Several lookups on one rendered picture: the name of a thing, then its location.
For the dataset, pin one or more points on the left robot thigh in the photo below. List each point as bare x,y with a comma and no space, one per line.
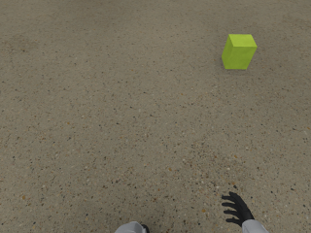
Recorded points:
131,227

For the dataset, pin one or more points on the robot right forearm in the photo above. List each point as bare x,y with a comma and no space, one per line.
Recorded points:
253,226

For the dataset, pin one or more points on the right robot hand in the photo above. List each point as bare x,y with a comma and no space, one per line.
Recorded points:
242,211

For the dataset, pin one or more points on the carton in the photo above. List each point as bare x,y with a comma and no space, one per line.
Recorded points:
238,52

